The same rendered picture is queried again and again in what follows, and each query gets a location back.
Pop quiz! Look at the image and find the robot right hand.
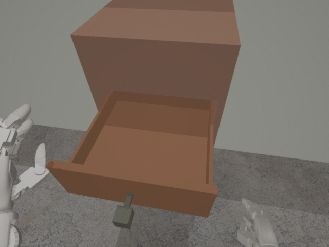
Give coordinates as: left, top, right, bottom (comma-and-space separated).
237, 198, 278, 247

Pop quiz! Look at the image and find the robot left hand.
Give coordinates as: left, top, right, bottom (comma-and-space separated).
0, 103, 49, 211

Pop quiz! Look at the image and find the drawer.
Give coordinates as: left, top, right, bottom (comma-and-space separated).
46, 90, 217, 218

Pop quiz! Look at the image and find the handle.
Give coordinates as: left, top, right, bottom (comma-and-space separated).
112, 192, 134, 229

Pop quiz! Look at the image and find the left robot forearm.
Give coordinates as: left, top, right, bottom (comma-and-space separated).
0, 210, 22, 247

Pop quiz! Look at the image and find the cabinet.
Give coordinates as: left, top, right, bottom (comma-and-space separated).
71, 0, 241, 147

